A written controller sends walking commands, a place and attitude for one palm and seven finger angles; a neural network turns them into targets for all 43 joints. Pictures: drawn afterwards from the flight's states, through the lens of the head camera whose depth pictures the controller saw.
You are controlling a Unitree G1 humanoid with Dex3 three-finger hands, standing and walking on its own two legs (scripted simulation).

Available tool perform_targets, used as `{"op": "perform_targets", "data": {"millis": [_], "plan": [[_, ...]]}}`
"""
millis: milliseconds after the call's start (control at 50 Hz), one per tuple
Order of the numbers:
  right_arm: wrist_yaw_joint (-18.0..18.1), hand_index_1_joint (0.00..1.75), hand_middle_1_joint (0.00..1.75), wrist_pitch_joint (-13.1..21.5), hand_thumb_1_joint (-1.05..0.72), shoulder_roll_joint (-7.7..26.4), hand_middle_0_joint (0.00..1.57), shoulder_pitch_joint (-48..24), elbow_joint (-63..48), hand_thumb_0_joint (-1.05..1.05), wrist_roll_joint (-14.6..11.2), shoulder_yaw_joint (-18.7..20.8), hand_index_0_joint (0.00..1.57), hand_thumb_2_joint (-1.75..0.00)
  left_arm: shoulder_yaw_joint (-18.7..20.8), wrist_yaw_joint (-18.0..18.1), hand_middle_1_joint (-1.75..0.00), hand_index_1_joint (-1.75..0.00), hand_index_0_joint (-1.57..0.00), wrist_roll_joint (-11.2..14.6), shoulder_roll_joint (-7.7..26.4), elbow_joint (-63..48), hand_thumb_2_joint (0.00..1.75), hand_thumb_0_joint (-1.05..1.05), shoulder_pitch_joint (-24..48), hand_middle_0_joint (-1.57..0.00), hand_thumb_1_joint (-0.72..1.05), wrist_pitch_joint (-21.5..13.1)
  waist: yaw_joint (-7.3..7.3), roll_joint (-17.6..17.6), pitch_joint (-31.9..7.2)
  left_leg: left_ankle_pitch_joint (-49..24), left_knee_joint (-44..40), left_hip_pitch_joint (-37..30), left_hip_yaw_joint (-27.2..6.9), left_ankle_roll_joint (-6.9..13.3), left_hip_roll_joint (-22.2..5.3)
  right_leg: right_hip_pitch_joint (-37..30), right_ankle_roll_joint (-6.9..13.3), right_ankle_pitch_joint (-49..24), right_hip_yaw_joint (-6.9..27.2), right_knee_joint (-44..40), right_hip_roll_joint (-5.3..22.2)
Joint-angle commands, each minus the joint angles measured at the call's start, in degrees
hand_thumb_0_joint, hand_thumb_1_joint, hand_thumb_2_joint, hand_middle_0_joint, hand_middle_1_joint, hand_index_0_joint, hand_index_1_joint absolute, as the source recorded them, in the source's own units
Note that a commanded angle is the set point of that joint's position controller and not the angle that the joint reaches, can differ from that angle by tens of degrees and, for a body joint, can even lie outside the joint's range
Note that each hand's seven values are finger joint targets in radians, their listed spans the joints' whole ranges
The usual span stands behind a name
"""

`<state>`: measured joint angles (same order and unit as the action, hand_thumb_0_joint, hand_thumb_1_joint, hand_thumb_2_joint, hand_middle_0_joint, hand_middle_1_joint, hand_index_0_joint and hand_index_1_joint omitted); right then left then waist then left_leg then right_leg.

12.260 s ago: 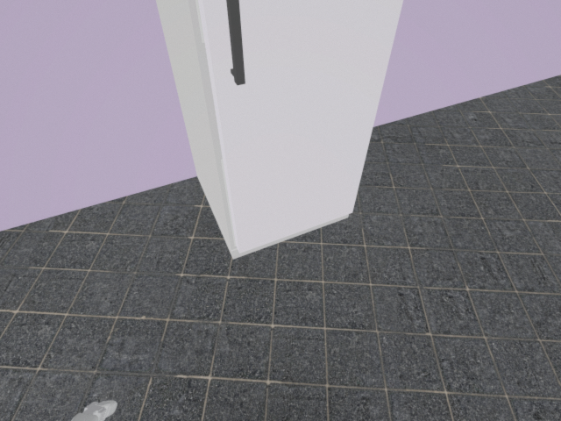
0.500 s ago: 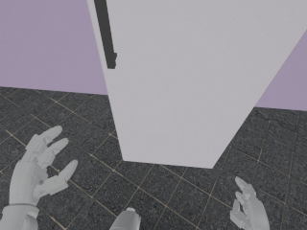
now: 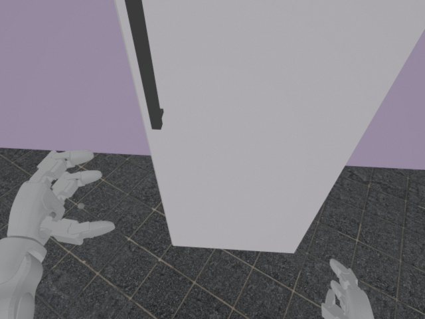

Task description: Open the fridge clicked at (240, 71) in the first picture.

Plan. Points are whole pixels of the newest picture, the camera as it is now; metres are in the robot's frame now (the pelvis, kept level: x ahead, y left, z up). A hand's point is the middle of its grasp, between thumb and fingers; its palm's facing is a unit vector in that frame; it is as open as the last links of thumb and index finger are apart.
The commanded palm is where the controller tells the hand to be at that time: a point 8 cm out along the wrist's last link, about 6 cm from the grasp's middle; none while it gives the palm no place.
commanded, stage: raise the hand to about handle height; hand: left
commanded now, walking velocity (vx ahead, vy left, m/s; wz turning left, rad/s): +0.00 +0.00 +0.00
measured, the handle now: (148, 61) +0.51 +0.20 +0.24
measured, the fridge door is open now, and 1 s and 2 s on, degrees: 0 0 0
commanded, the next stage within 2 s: move the hooked fingers beside the handle in 1.04 s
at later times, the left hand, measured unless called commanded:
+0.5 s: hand (43, 141) +0.26 +0.26 +0.25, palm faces +0.16 -0.98 -0.08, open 14.0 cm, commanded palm +0.23 +0.31 +0.25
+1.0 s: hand (36, 130) +0.28 +0.28 +0.25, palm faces +0.17 -0.98 -0.06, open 14.0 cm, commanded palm +0.24 +0.32 +0.26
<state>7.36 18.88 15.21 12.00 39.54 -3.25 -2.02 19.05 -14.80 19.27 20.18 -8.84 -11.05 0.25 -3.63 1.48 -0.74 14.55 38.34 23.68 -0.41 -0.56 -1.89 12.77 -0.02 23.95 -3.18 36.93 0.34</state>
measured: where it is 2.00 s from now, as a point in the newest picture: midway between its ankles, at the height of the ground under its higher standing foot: outside the picture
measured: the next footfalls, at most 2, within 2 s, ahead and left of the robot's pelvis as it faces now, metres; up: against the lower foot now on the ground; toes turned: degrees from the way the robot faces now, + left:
none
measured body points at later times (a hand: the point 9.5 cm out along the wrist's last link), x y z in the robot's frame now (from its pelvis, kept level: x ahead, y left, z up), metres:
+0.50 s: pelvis -0.01 -0.01 +0.02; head -0.05 -0.03 +0.46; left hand +0.25 +0.31 +0.25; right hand +0.21 -0.23 -0.04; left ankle +0.06 +0.13 -0.72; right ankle -0.05 -0.12 -0.72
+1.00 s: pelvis -0.01 +0.00 +0.02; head -0.04 -0.01 +0.47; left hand +0.26 +0.33 +0.25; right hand +0.21 -0.22 -0.04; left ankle +0.06 +0.13 -0.72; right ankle -0.05 -0.12 -0.72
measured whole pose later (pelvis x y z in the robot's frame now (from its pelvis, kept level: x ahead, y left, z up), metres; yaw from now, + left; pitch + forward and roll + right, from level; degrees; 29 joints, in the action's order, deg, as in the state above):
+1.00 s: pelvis -0.01 +0.00 +0.02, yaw +0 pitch -5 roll -1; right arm 7.9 10.0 15.0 7.6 37.7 -5.7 -5.0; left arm 26.5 -16.8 18.1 28.3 -2.3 13.8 25.3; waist -4.7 2.4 -0.2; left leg 8.9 26.5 12.4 0.4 -0.4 -1.7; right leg 1.8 0.0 17.7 -2.6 24.9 0.3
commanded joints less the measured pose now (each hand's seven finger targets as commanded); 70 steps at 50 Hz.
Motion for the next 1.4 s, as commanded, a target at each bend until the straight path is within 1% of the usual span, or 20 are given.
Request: {"op": "perform_targets", "data": {"millis": [0, 80, 200, 280, 360, 420, 520, 600, 700, 740, 820, 900, 1020, 1060, 1120, 1240, 1260, 1300, 1320, 1380], "plan": [[1.5, 0.30, 0.30, 2.8, -0.90, 5.8, 0.20, -8.1, -9.8, 0.00, -0.8, 1.6, 0.20, -0.90, 8.2, -0.1, -1.11, -1.11, -0.29, 1.6, 14.0, -14.6, 0.36, 0.00, 15.7, -0.29, -0.36, 0.9, -0.71, 5.2, -10.0, -8.5, -8.2, -16.7, 0.0, 1.4, 2.1, 4.4, 0.1, -14.8, -0.3, -9.3, -2.0], [1.5, 0.30, 0.30, 2.3, -0.90, 5.8, 0.20, -9.0, -9.4, 0.00, -0.9, 1.1, 0.20, -0.90, 10.4, 0.4, -1.17, -1.17, -0.30, 2.7, 15.3, -13.3, 0.32, 0.00, 19.4, -0.30, -0.45, 2.8, -0.91, 2.8, -10.3, -10.3, -9.6, -19.0, 0.1, 1.5, 2.1, 2.4, 0.1, -17.0, -0.6, -11.2, -2.3], [1.5, 0.30, 0.30, 0.1, -0.90, 6.0, 0.20, -10.9, -9.2, 0.00, -1.9, 0.4, 0.20, -0.90, 8.3, -2.2, -1.20, -1.20, -0.30, 2.0, 15.7, -5.1, 0.30, 0.00, 24.8, -0.30, -0.50, 10.3, -0.65, 1.6, -4.9, -8.0, -11.9, -18.8, 0.6, 1.8, 2.3, 2.3, -0.4, -15.8, 0.4, -14.7, -1.9], [1.7, 0.30, 0.30, -1.2, -0.90, 6.1, 0.20, -12.8, -9.9, 0.00, -2.2, 0.1, 0.20, -0.90, 10.3, -3.0, -1.20, -1.20, -0.30, 1.8, 19.8, -6.2, 0.30, 0.00, 32.7, -0.30, -0.50, 14.1, -0.78, 0.4, -7.4, -8.5, -12.2, -20.4, 0.7, 2.1, 2.5, 1.2, -0.6, -16.0, 1.3, -16.0, -1.3], [1.7, 0.30, 0.30, -1.7, -0.90, 5.8, 0.20, -14.3, -10.4, 0.00, -2.0, -0.5, 0.20, -0.90, 12.1, -2.5, -1.20, -1.20, -0.30, 1.6, 22.7, -9.1, 0.30, 0.00, 39.5, -0.30, -0.50, 14.0, -0.94, 3.8, -9.7, -10.2, -12.4, -23.0, 0.6, 2.1, 2.7, -0.2, 0.0, -17.1, 1.5, -16.5, -1.2], [1.6, 0.30, 0.30, -2.2, -0.90, 6.1, 0.20, -14.8, -10.1, 0.00, -2.0, -0.5, 0.20, -0.90, 13.5, -2.6, -1.20, -1.20, -0.30, 1.6, 24.5, -7.3, 0.30, 0.00, 41.4, -0.30, -0.50, 14.7, -1.12, 3.3, -9.8, -10.2, -12.4, -23.2, 0.6, 2.2, 2.6, -1.0, -0.1, -17.3, 2.1, -17.3, -1.0], [1.4, 0.30, 0.30, -3.9, -0.90, 6.8, 0.20, -15.7, -9.7, 0.00, -2.7, -0.6, 0.20, -0.90, 12.2, -4.0, -1.20, -1.20, -0.30, 1.0, 25.1, 1.3, 0.30, 0.00, 44.2, -0.30, -0.50, 20.6, -1.35, 2.6, -6.2, -7.7, -13.3, -20.9, 0.3, 2.1, 2.7, 0.0, -0.3, -14.1, 2.7, -18.6, -0.6], [0.7, 0.30, 0.30, -5.4, -0.90, 7.0, 0.20, -15.4, -11.0, 0.00, -3.5, -0.5, 0.20, -0.90, 9.5, -5.6, -1.20, -1.20, -0.30, 1.1, 22.2, 4.2, 0.30, 0.00, 40.0, -0.30, -0.50, 25.1, -1.23, -1.0, -6.0, -7.8, -13.7, -20.3, 0.1, 2.2, 2.7, 0.9, -0.9, -15.1, 2.1, -18.0, -0.8], [0.2, 0.30, 0.30, -5.6, -0.90, 7.1, 0.20, -16.0, -12.6, 0.00, -3.0, -0.1, 0.20, -0.90, 13.2, -4.8, -1.20, -1.20, -0.30, 1.7, 25.3, -4.2, 0.30, 0.00, 43.8, -0.30, -0.50, 22.7, -1.33, -0.1, -10.7, -11.0, -12.8, -23.2, 0.1, 2.3, 2.7, 0.0, -0.2, -18.4, 1.8, -16.6, -1.1], [0.3, 0.30, 0.30, -5.3, -0.90, 6.9, 0.20, -16.0, -12.6, 0.00, -2.6, -0.1, 0.20, -0.90, 15.1, -3.5, -1.20, -1.20, -0.30, 1.5, 27.1, -7.7, 0.30, 0.00, 45.7, -0.30, -0.50, 20.3, -1.55, 2.4, -12.1, -11.5, -13.0, -24.1, 0.1, 2.2, 2.6, -0.5, 0.3, -17.6, 1.8, -16.7, -1.2], [0.7, 0.30, 0.30, -5.3, -0.90, 6.7, 0.20, -15.3, -11.8, 0.00, -2.2, 0.0, 0.20, -0.90, 15.5, -1.6, -1.20, -1.20, -0.30, 0.7, 26.6, -7.8, 0.30, 0.00, 44.6, -0.30, -0.50, 18.8, -1.46, 5.9, -11.6, -11.7, -13.0, -24.8, 0.8, 2.0, 2.5, -0.7, 0.7, -17.2, 1.5, -16.9, -1.6], [1.1, 0.30, 0.30, -5.6, -0.90, 6.3, 0.20, -15.3, -11.7, 0.00, -2.6, -0.5, 0.20, -0.90, 10.7, -1.9, -1.20, -1.20, -0.30, -0.4, 22.7, -5.8, 0.30, 0.00, 45.1, -0.30, -0.50, 21.2, -0.73, 9.0, -8.5, -8.0, -15.5, -24.2, 0.1, 1.6, 2.4, 0.8, 0.9, -12.8, 0.2, -17.2, -2.2], [1.2, 0.30, 0.30, -5.7, -0.90, 7.1, 0.20, -15.1, -11.6, 0.00, -2.5, -0.3, 0.20, -0.90, 12.6, -4.0, -1.20, -1.20, -0.30, 1.0, 24.5, -3.8, 0.30, 0.00, 42.0, -0.30, -0.50, 23.0, -1.07, 1.2, -10.8, -11.0, -14.9, -24.8, -0.3, 2.2, 2.2, -1.1, 0.6, -16.5, 0.1, -17.6, -2.4], [1.0, 0.30, 0.30, -5.8, -0.90, 6.8, 0.20, -15.3, -11.6, 0.00, -2.6, -0.4, 0.20, -0.90, 13.0, -4.4, -1.20, -1.20, -0.30, 1.5, 24.1, -3.5, 0.30, 0.00, 42.2, -0.30, -0.50, 22.9, -0.96, 0.7, -11.3, -11.7, -14.8, -24.9, -0.4, 2.2, 2.3, -1.0, 0.5, -17.5, -0.1, -17.1, -2.3], [0.7, 0.30, 0.30, -6.0, -0.90, 6.9, 0.20, -15.5, -11.4, 0.00, -2.7, -0.3, 0.20, -0.90, 13.3, -4.2, -1.20, -1.20, -0.30, 1.8, 24.5, -3.1, 0.30, 0.00, 42.6, -0.30, -0.50, 22.4, -0.98, 1.6, -10.3, -11.0, -14.5, -24.7, 0.0, 2.1, 2.2, -0.6, 0.6, -16.8, 0.4, -17.8, -2.2], [1.2, 0.30, 0.30, -5.8, -0.90, 6.7, 0.20, -15.0, -10.9, 0.00, -2.6, -0.3, 0.20, -0.90, 9.3, -2.7, -1.20, -1.20, -0.30, -0.4, 22.8, -2.7, 0.30, 0.00, 50.2, -0.30, -0.50, 21.5, 0.33, 6.0, -9.8, -8.0, -15.0, -24.8, -0.3, 1.9, 2.3, 1.3, 0.8, -13.2, 0.8, -18.1, -2.0], [1.3, 0.30, 0.30, -5.8, -0.90, 6.6, 0.20, -14.8, -10.7, 0.00, -2.6, -0.5, 0.20, -0.90, 8.8, -2.5, -1.20, -1.20, -0.30, -0.4, 22.0, -1.0, 0.30, 0.00, 50.0, -0.30, -0.50, 21.5, 0.56, 4.0, -8.9, -7.6, -15.2, -24.3, -0.6, 1.9, 2.2, 1.6, 0.7, -12.8, 0.5, -18.0, -2.1], [1.5, 0.30, 0.30, -5.8, -0.90, 6.8, 0.20, -14.7, -10.5, 0.00, -2.5, -0.3, 0.20, -0.90, 8.5, -2.5, -1.20, -1.20, -0.30, -0.8, 22.4, -0.5, 0.30, 0.00, 52.2, -0.30, -0.50, 20.8, 0.80, 4.2, -9.4, -7.6, -15.1, -24.8, -0.6, 2.0, 2.3, 1.8, 0.8, -13.0, 0.6, -18.1, -2.1], [1.5, 0.30, 0.30, -5.8, -0.90, 7.1, 0.20, -14.3, -10.1, 0.00, -2.4, -0.1, 0.20, -0.90, 9.7, -2.4, -1.20, -1.20, -0.30, -0.8, 24.1, 0.1, 0.30, 0.00, 51.6, -0.30, -0.50, 20.3, 0.61, 3.1, -10.2, -8.4, -14.7, -24.8, -0.4, 2.1, 2.1, 0.9, 0.8, -13.6, 0.9, -18.4, -2.0], [1.5, 0.30, 0.30, -5.8, -0.90, 6.7, 0.20, -14.6, -10.3, 0.00, -2.4, -0.3, 0.20, -0.90, 8.8, -2.3, -1.20, -1.20, -0.30, -1.1, 23.2, 0.7, 0.30, 0.00, 54.3, -0.30, -0.50, 19.4, 0.58, 4.7, -11.0, -7.7, -15.2, -24.9, -0.6, 1.9, 2.3, 0.8, 0.9, -13.0, 0.7, -18.0, -2.0]]}}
